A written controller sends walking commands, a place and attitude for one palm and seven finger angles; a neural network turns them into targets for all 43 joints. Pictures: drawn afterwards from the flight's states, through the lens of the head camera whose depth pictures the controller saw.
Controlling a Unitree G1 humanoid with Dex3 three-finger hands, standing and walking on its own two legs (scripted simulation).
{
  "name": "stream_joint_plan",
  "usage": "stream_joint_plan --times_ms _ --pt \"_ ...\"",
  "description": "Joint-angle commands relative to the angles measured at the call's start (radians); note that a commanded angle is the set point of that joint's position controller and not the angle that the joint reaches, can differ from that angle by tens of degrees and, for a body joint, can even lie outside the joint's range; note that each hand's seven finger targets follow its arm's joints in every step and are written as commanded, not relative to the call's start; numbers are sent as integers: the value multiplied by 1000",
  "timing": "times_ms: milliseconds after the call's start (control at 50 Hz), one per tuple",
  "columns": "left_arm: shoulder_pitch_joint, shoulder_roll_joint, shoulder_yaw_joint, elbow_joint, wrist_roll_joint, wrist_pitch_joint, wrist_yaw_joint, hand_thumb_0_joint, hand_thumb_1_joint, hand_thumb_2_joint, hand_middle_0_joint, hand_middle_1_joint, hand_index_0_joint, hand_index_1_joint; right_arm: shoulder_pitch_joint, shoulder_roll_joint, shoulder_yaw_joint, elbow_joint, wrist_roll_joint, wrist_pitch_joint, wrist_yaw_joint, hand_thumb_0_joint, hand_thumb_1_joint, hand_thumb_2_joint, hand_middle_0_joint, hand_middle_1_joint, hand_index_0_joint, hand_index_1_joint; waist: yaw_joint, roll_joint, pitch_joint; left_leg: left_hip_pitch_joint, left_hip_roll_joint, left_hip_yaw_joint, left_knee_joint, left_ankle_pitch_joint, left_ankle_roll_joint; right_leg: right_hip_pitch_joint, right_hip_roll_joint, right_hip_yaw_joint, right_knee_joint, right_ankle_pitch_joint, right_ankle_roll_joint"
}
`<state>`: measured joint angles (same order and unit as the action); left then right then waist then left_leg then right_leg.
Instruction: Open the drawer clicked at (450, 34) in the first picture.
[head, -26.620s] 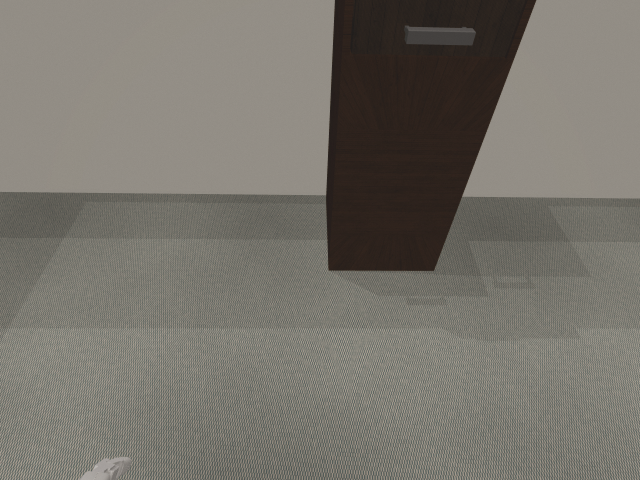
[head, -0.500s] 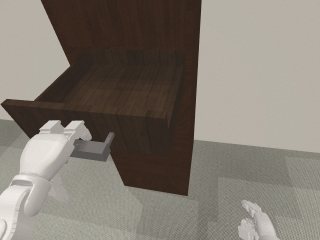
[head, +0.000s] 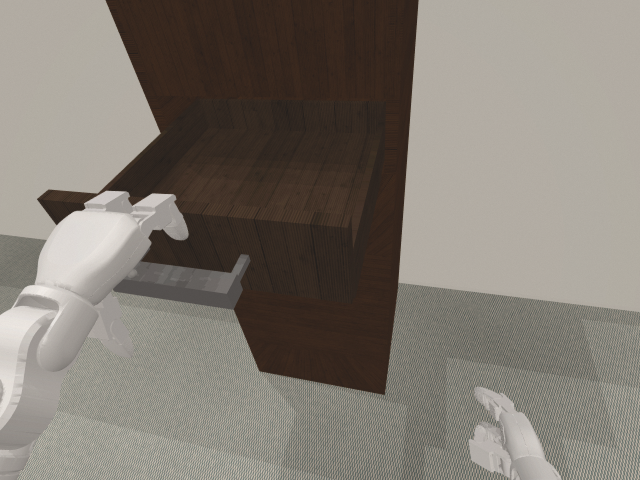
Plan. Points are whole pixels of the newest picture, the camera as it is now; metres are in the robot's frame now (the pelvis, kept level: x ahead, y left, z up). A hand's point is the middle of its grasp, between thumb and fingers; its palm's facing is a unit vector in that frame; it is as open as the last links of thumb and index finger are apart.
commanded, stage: lift the hand off the handle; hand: left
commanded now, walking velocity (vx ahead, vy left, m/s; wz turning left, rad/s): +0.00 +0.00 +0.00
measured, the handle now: (182, 268) +0.29 +0.22 +0.16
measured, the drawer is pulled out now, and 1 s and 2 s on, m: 0.29 0.29 0.29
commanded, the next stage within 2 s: draw the hand back to the body in 0.80 s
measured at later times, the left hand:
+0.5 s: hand (123, 190) +0.29 +0.24 +0.27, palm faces +0.27 -0.02 -0.96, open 13.8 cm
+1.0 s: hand (145, 217) +0.27 +0.21 +0.25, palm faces +0.14 +0.01 -0.99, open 13.9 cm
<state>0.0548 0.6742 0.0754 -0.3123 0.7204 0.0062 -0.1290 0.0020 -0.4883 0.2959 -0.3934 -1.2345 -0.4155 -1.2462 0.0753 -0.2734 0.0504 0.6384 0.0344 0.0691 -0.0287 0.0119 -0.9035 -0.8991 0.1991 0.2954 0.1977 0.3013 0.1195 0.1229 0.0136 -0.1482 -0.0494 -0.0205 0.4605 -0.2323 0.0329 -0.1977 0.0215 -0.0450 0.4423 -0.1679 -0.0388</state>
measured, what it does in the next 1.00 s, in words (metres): stands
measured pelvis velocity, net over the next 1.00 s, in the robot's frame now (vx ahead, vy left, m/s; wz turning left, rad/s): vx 0.00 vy -0.01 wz -0.01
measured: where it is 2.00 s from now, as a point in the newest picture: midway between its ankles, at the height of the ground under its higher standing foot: outside the picture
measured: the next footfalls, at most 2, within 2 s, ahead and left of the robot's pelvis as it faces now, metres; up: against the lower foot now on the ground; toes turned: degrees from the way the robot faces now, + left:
none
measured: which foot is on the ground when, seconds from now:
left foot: down 0.00-1.00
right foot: down 0.00-1.00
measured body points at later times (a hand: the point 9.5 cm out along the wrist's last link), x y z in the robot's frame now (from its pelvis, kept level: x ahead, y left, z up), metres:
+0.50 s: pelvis +0.00 +0.00 +0.00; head -0.02 -0.06 +0.44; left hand +0.27 +0.23 +0.32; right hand +0.24 -0.19 -0.08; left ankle +0.02 +0.10 -0.74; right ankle +0.05 -0.09 -0.74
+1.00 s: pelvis +0.00 -0.01 -0.01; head -0.02 -0.07 +0.44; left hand +0.25 +0.21 +0.31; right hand +0.24 -0.21 -0.09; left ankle +0.02 +0.10 -0.74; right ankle +0.05 -0.09 -0.74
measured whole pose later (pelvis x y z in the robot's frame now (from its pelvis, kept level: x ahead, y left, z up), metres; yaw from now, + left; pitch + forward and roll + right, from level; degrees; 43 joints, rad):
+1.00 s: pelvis +0.00 -0.01 -0.01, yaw +0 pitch -3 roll +1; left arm -0.15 0.77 0.13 -0.42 0.63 0.18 -0.41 0.00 -0.49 0.30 -0.32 -1.20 -0.31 -1.20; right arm 0.06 -0.30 0.07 0.59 0.05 0.08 0.03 0.01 -0.91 -0.90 0.20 0.30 0.20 0.30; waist 0.10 0.14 -0.01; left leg -0.23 -0.04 -0.02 0.53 -0.26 0.02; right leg -0.29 0.03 -0.04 0.54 -0.21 -0.05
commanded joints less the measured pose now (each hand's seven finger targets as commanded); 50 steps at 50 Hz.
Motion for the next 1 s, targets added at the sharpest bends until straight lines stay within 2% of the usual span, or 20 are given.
stream_joint_plan --times_ms 0,60,80,180,260,300,360,400,480,520,560,660,680,740,820,860,880,940,960,980 --pt "-358 209 167 -200 -3 26 37 0 -500 300 -300 -1200 -300 -1200 -209 -74 -29 -178 3 -57 1 0 -900 -900 200 300 200 300 -15 -21 -174 -42 30 -15 -108 64 -24 93 -31 58 -82 -69 12" --pt "-403 306 250 -237 -21 35 28 0 -500 300 -300 -1200 -300 -1200 -230 -94 -26 -185 16 -62 2 0 -900 -900 200 300 200 300 -10 -13 -198 -53 36 -31 -105 58 -25 124 -28 69 -75 -59 8" --pt "-452 288 214 -275 0 35 17 0 -500 300 -300 -1200 -300 -1200 -234 -81 -21 -191 -1 -63 9 0 -900 -900 200 300 200 300 2 -10 -261 -42 24 -26 -98 85 -25 152 -38 68 -63 -52 8" --pt "-504 264 183 -316 -16 36 2 0 -500 300 -300 -1200 -300 -1200 -236 -72 -17 -189 1 -74 18 0 -900 -900 200 300 200 300 -2 9 -269 -20 28 -39 -111 108 -33 142 -32 57 -57 -26 5" --pt "-487 292 219 -151 -30 100 -18 0 -500 300 -300 -1200 -300 -1200 -248 -91 -19 -170 29 -52 20 0 -900 -900 200 300 200 300 -10 -22 -132 -85 45 -35 -125 46 -34 88 -29 61 -76 -68 3" --pt "-520 259 171 -50 -6 152 -49 0 -500 300 -300 -1200 -300 -1200 -233 -82 -10 -163 19 -33 31 0 -900 -900 200 300 200 300 -5 -70 -108 -117 44 -20 -135 40 -33 77 -37 50 -70 -92 7" --pt "-522 279 185 -53 -24 180 -76 0 -500 300 -300 -1200 -300 -1200 -257 -97 -12 -190 42 -20 39 0 -900 -900 200 300 200 300 -4 -54 -144 -118 49 -18 -112 34 -31 87 -36 63 -59 -77 6" --pt "-543 227 126 -92 -5 192 -112 0 -500 300 -300 -1200 -300 -1200 -251 -82 -7 -203 26 -11 52 0 -900 -900 200 300 200 300 1 -81 -210 -103 41 -12 -106 77 -26 117 -42 57 -40 -50 9" --pt "-534 323 201 -269 -4 200 -148 0 -500 300 -300 -1200 -300 -1200 -285 -81 -3 -234 19 -11 60 0 -900 -900 200 300 200 300 22 -47 -357 -97 28 -7 -62 148 -16 217 -52 90 8 42 9" --pt "-500 355 240 -256 -14 202 -154 0 -500 300 -300 -1200 -300 -1200 -268 -88 -6 -226 21 -2 54 0 -900 -900 200 300 200 300 13 -81 -286 -105 34 -4 -65 133 -13 166 -48 82 -7 26 16" --pt "-561 452 317 -258 -29 206 -150 0 -500 300 -300 -1200 -300 -1200 -270 -104 -9 -213 24 -7 45 0 -900 -900 200 300 200 300 9 -23 -253 -113 39 -13 -54 134 -15 139 -48 94 -11 30 8" --pt "-628 493 363 -150 -89 223 -171 0 -500 300 -300 -1200 -300 -1200 -251 -109 -16 -198 34 -18 42 0 -900 -900 200 300 200 300 11 -27 -240 -113 42 -19 -38 148 -22 114 -54 96 -20 29 10" --pt "-666 473 335 -146 -85 230 -192 0 -500 300 -300 -1200 -300 -1200 -258 -99 -9 -204 27 -21 49 0 -900 -900 200 300 200 300 20 -37 -269 -124 35 -15 -32 159 -25 141 -65 94 -7 33 13" --pt "-527 359 247 -44 -114 231 -244 0 -500 300 -300 -1200 -300 -1200 -226 -110 -10 -210 40 -21 51 0 -900 -900 200 300 200 300 -5 -133 -165 -146 45 -7 -49 88 -19 64 -59 72 -30 -21 31" --pt "-511 274 146 -81 -100 214 -270 0 -500 300 -300 -1200 -300 -1200 -221 -113 -15 -224 47 -29 58 0 -900 -900 200 300 200 300 -31 -148 -154 -151 50 0 -43 15 -15 34 -68 87 -45 -117 37" --pt "-525 327 188 -174 -91 193 -249 0 -500 300 -300 -1200 -300 -1200 -238 -116 -19 -233 51 -44 56 0 -900 -900 200 300 200 300 -32 -81 -201 -138 50 -2 -14 9 -15 55 -75 126 -43 -138 25" --pt "-581 353 201 -231 -61 185 -249 0 -500 300 -300 -1200 -300 -1200 -259 -97 -13 -233 30 -47 61 0 -900 -900 200 300 200 300 -7 -82 -290 -152 31 -3 1 43 -16 132 -91 136 -17 -122 23" --pt "-583 514 353 -370 -45 138 -215 0 -500 300 -300 -1200 -300 -1200 -254 -100 -18 -236 7 -49 47 0 -900 -900 200 300 200 300 13 -31 -364 -124 21 -5 8 92 -9 178 -85 133 8 -52 24" --pt "-568 581 436 -413 -72 124 -180 0 -500 300 -300 -1200 -300 -1200 -255 -110 -19 -230 9 -56 42 0 -900 -900 200 300 200 300 17 54 -379 -108 31 -14 20 113 -14 193 -82 154 2 -26 12" --pt "-579 545 425 -398 -69 116 -174 0 -500 300 -300 -1200 -300 -1200 -258 -73 -6 -231 -6 -61 45 0 -900 -900 200 300 200 300 32 0 -398 -117 18 -15 23 149 -18 219 -87 136 27 0 15"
